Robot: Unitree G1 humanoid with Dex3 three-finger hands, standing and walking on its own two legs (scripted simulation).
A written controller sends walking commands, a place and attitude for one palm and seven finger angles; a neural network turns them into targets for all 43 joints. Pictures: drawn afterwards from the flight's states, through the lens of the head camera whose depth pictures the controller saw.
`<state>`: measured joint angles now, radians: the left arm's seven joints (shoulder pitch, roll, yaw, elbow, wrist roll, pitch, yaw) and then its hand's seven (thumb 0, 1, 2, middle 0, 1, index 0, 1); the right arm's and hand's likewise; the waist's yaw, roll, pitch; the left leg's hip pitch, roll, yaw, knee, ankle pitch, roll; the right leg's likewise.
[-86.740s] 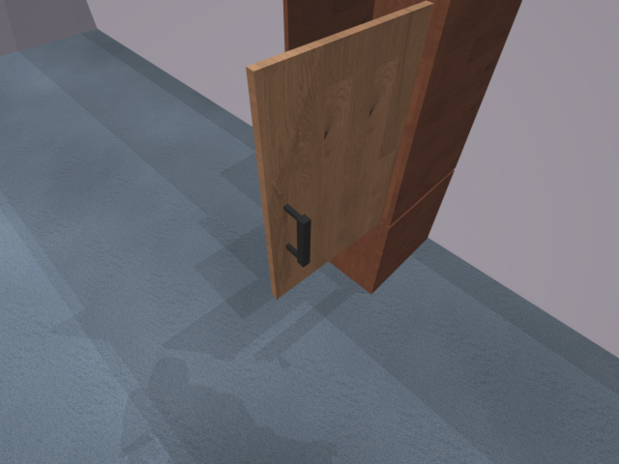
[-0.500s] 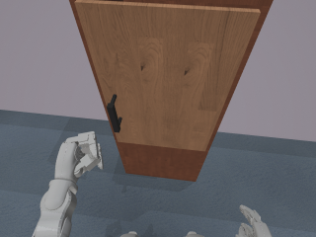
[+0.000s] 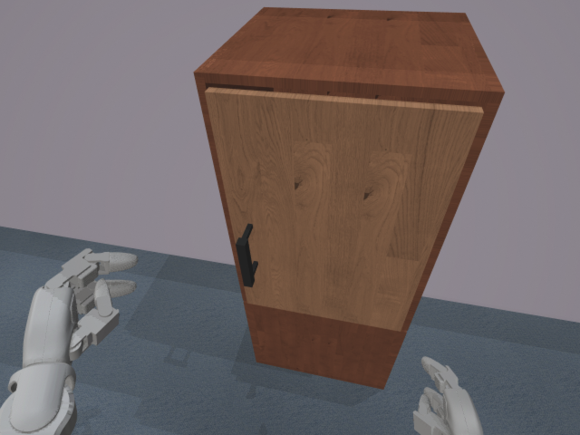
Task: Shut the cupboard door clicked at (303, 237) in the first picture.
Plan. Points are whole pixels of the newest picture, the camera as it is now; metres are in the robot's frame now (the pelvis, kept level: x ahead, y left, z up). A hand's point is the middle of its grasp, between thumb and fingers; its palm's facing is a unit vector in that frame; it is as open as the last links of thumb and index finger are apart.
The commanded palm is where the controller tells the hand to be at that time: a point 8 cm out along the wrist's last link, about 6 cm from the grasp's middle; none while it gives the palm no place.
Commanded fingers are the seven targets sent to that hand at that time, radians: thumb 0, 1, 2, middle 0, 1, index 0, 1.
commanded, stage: draw the hand back to the body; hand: left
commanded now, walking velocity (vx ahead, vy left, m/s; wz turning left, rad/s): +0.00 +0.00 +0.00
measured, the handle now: (248, 256) +0.49 +0.16 -0.10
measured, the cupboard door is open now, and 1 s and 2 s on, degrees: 0 0 0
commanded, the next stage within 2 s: step back with the hand held close in 0.56 s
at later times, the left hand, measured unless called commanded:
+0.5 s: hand (74, 315) +0.18 +0.25 +0.16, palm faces +0.45 -0.81 -0.38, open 7.4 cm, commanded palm +0.14 +0.29 +0.18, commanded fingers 0.00 0.90 0.90 -0.20 -0.30 -0.20 -0.30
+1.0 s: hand (56, 314) +0.18 +0.27 +0.16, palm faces +0.39 -0.79 -0.47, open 7.4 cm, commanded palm +0.12 +0.31 +0.18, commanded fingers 0.00 0.90 0.90 -0.20 -0.30 -0.20 -0.30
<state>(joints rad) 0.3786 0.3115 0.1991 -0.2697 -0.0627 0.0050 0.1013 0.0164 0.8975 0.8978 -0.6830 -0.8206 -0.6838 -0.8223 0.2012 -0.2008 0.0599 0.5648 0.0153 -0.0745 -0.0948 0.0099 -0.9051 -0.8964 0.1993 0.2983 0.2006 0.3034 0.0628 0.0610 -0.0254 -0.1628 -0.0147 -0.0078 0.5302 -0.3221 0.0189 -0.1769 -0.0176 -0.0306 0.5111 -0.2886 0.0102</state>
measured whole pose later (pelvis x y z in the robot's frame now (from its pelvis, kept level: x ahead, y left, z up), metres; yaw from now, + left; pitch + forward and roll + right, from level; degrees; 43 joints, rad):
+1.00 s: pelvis -0.02 +0.01 +0.00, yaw -2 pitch -1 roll +0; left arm 0.52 0.39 0.39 -0.39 -0.06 -0.16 0.12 0.01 0.89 0.90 -0.21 -0.30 -0.21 -0.30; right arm 0.20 -0.25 -0.02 0.59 0.01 -0.01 -0.09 0.01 -0.91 -0.90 0.20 0.30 0.20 0.30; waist 0.01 0.05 -0.01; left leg -0.22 -0.02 0.03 0.49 -0.26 0.03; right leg -0.24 -0.02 0.00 0.47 -0.21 0.02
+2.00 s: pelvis -0.15 +0.02 -0.01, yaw +4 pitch +0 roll -3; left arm 0.51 0.45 0.46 -0.54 -0.02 -0.28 0.17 0.01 0.89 0.90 -0.21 -0.30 -0.21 -0.30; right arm 0.22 -0.20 -0.03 0.62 -0.01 -0.06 -0.07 0.01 -0.91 -0.90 0.20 0.30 0.20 0.30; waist -0.03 -0.01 0.00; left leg -0.48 0.02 -0.01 0.65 -0.17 0.04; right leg -0.47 0.06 0.04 0.72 -0.29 0.03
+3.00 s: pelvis -0.23 +0.02 +0.00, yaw -4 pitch -1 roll -1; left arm 0.47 0.36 0.40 -0.35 -0.05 -0.17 0.16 0.01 0.89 0.90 -0.21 -0.30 -0.21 -0.30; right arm 0.25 -0.20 0.02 0.68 0.00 -0.10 -0.09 0.01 -0.91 -0.90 0.20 0.30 0.20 0.30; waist 0.02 0.00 -0.07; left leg -0.30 -0.02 -0.02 0.50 -0.18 0.03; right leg -0.13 0.07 0.02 0.46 -0.31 -0.04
